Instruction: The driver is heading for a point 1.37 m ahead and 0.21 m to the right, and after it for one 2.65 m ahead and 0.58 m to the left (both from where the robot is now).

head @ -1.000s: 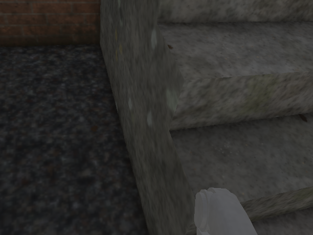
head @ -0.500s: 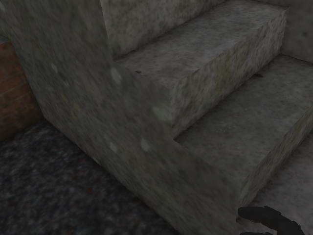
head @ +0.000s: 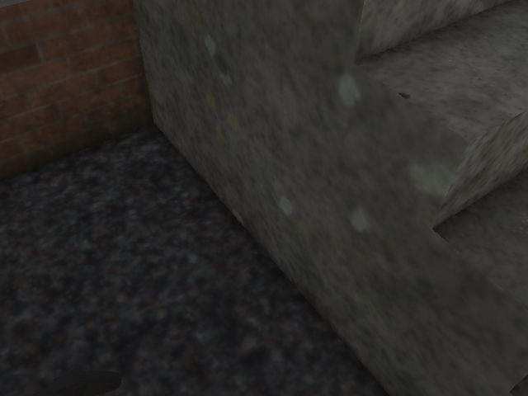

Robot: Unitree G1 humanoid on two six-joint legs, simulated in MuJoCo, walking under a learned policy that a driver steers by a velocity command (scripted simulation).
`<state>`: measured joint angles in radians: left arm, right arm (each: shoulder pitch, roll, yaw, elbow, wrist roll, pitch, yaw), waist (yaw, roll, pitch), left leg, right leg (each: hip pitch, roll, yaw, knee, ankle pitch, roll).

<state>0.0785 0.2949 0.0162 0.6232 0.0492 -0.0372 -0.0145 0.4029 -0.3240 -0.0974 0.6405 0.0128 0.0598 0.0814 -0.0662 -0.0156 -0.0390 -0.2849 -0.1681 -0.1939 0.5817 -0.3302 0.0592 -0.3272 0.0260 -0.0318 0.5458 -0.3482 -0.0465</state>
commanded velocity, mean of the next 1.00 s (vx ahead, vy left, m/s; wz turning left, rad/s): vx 0.99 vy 0.00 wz -0.32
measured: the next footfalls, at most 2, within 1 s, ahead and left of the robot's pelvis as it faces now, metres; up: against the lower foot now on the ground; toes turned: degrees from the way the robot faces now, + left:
left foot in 0.36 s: +0.26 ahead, +0.30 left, +0.00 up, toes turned +10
right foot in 0.76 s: +0.63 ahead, +0.17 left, +0.00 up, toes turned -8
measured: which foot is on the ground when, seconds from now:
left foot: down 0.00-0.00, up 0.02-0.34, down 0.36-0.76, up 0.78-1.00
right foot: down 0.00-0.36, up 0.38-0.74, down 0.76-1.00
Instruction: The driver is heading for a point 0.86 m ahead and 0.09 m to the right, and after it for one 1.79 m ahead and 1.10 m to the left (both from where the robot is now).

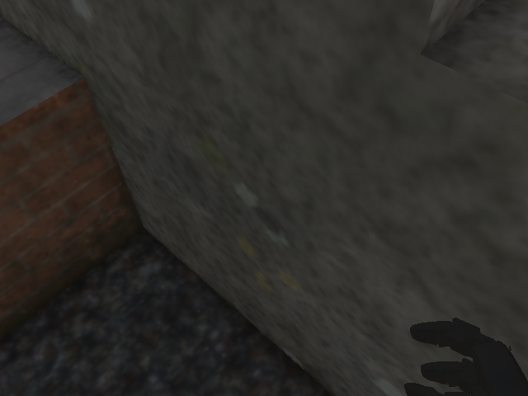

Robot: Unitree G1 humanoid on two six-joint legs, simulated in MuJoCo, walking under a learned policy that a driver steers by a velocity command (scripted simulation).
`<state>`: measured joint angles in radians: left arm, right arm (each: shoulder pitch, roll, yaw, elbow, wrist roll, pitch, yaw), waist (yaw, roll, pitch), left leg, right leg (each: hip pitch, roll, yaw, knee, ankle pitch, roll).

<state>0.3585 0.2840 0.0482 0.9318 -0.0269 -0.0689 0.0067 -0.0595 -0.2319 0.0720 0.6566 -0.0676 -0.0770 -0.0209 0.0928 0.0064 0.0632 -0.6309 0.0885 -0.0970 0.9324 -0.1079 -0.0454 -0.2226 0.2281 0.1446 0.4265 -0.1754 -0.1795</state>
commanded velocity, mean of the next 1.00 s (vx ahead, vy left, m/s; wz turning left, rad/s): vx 1.00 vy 0.00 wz -0.33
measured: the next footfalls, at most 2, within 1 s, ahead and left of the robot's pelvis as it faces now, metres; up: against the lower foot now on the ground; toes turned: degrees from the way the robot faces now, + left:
left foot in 0.16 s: +0.23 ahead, +0.12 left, +0.00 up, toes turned -24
right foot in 0.42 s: +0.06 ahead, -0.05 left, +0.00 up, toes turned -18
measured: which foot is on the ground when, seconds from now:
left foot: up 0.00-0.14, down 0.16-1.00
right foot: down 0.00-0.16, up 0.18-0.40, down 0.42-1.00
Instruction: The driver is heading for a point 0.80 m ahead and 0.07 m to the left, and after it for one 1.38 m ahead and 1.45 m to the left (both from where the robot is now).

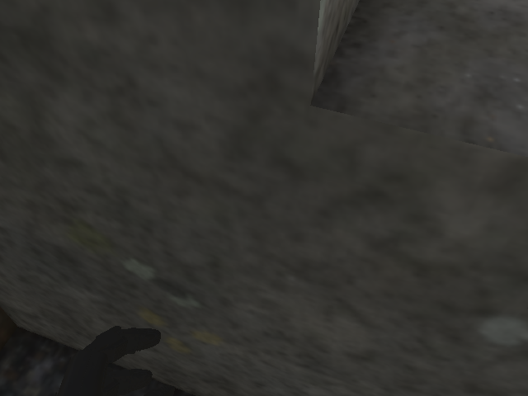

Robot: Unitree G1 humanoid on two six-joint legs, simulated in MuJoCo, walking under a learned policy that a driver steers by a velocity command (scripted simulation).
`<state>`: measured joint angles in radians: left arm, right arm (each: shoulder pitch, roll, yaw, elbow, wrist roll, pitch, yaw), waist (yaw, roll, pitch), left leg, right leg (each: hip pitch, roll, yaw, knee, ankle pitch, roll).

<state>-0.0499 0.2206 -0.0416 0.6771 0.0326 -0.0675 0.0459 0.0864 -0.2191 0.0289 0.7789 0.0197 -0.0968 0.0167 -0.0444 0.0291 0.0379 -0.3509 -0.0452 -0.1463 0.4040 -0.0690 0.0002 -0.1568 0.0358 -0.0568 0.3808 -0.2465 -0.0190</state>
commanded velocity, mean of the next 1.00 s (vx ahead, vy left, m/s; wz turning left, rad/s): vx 1.00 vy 0.00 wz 0.22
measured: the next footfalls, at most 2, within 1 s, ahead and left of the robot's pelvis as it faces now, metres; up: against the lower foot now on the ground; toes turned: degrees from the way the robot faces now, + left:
left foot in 0.36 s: +0.06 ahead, +0.14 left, +0.00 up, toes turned +12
right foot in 0.68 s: +0.09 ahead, -0.06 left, +0.00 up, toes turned +1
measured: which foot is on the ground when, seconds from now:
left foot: down 0.00-0.22, up 0.24-0.34, down 0.36-1.00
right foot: down 0.00-0.40, up 0.42-0.66, down 0.68-1.00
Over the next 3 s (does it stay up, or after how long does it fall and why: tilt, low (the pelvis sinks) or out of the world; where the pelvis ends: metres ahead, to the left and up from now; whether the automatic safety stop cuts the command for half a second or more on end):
stays up -0.03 0.01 0.00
